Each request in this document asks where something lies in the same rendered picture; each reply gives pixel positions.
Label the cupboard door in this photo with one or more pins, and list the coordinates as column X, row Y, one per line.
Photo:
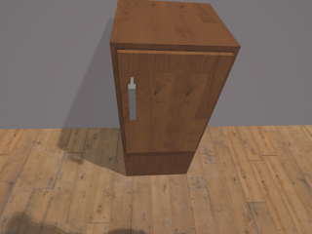
column 175, row 94

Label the handle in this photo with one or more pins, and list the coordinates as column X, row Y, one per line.
column 132, row 100

